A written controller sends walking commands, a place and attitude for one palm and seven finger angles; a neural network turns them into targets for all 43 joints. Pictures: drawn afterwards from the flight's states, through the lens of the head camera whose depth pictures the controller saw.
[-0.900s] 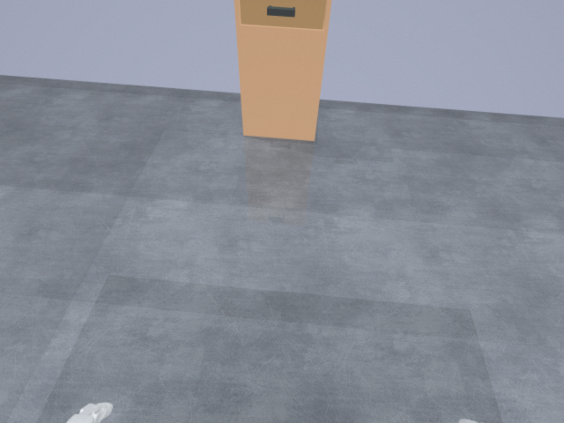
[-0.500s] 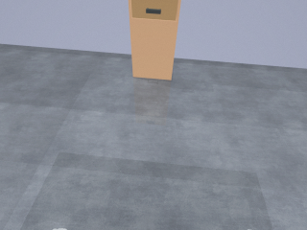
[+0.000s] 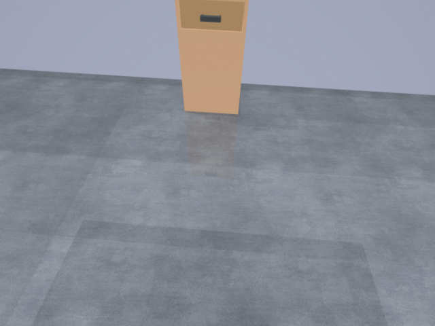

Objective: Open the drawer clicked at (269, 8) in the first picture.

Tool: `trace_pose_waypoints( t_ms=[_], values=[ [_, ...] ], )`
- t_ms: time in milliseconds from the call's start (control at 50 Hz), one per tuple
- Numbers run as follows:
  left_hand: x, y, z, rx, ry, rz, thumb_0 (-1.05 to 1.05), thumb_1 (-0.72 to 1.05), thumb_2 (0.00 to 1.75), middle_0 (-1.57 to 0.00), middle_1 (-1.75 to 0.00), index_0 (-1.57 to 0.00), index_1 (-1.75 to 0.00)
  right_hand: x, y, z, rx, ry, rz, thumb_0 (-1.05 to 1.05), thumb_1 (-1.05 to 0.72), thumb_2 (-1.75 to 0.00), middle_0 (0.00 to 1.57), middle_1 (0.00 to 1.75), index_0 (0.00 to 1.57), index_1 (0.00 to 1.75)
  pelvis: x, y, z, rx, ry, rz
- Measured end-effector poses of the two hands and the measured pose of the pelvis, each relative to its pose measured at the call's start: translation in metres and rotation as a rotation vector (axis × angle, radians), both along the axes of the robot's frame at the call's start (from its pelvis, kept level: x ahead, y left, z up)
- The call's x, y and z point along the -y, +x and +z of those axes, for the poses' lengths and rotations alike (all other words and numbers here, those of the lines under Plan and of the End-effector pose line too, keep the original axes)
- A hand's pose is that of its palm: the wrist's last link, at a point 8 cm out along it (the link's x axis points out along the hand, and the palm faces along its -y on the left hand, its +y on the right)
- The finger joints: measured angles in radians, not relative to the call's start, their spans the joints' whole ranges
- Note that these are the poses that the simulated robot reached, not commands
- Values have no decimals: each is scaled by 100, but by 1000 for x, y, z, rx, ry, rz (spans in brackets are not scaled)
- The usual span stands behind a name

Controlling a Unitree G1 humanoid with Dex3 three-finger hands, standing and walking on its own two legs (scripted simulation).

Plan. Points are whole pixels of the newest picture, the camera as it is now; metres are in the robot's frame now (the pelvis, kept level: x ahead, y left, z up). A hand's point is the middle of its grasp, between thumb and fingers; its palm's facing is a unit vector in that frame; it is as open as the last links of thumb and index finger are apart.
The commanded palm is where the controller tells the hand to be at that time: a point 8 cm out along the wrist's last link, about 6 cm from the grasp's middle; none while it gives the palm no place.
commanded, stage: look at it before walking up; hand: left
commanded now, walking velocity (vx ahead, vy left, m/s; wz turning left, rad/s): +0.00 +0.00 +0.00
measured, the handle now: (210, 17) +1.72 +0.13 -0.07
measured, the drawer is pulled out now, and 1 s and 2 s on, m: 0.00 0.00 0.00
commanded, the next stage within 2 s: walk to a spot facing it in 0.54 s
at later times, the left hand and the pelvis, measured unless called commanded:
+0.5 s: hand out of the picture +0.06 +0.24 -0.16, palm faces -0.04 -0.94 -0.33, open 7.4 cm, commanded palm none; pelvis +0.00 +0.00 +0.00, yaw +0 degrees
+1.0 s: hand out of the picture +0.02 +0.20 -0.20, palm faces +0.00 -0.99 -0.15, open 7.4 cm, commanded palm none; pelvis +0.06 +0.03 -0.02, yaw -2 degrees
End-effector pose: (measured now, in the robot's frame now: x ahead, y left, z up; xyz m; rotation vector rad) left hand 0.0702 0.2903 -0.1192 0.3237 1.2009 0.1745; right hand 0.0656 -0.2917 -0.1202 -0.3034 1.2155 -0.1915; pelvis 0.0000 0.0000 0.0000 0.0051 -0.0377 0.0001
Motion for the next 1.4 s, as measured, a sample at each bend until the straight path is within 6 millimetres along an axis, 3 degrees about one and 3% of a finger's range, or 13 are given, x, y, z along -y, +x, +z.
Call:
trace_pose_waypoints(
  t_ms=[700,840,940,1000,1040,1100,1180,1240,1340,1400],
  values=[
    [2,-15,-4,-29,-8,17,1,91,90,-21,-30,-20,-30,-3,-2,1,-11,-1,5,0,-91,-90,21,30,20,30,0,-2,1,-4,-2,2],
    [22,-32,-23,-91,-82,51,1,91,90,-20,-30,-20,-30,-29,-14,-14,-63,52,-15,0,-91,-90,20,30,20,30,-4,17,-6,-18,-12,-6],
    [33,-54,-44,-182,-161,109,1,91,90,-20,-30,-20,-30,-59,-24,-24,-126,78,-56,0,-91,-90,20,30,20,30,-18,43,-14,-22,-32,-3],
    [36,-56,-50,-271,-189,103,1,91,90,-20,-30,-20,-30,-78,-31,-26,-132,93,-111,0,-91,-90,20,30,20,30,-26,61,-16,-24,-17,-35],
    [38,-43,-49,-299,-197,81,1,91,90,-20,-30,-20,-30,-92,-42,-23,-156,106,-156,0,-91,-90,20,30,20,30,-28,72,-13,-23,-19,-44],
    [40,-3,-45,-269,-205,53,1,91,90,-20,-30,-20,-30,-111,-66,-17,-247,132,-214,0,-91,-90,20,30,20,30,-26,90,-8,-25,-21,-48],
    [44,74,-40,-173,-190,9,2,93,90,-20,-30,-20,-30,-131,-92,-7,-399,175,-282,0,-91,-90,20,30,20,30,-20,116,-6,-30,-20,-54],
    [48,141,-37,-89,-169,-37,2,94,90,-20,-30,-19,-30,-137,-100,-3,-496,207,-325,0,-91,-90,21,30,20,30,-12,139,-9,-31,-16,-62],
    [70,245,-39,84,-136,-98,2,93,90,-20,-30,-19,-30,-123,-80,-15,-592,239,-368,0,-90,-90,21,30,20,30,11,188,-29,-17,-4,-57],
    [81,273,-38,144,-134,-78,1,92,90,-20,-30,-19,-30,-97,-34,-30,-544,224,-349,1,-90,-90,21,30,20,30,21,210,-33,-2,-14,-44]
  ],
)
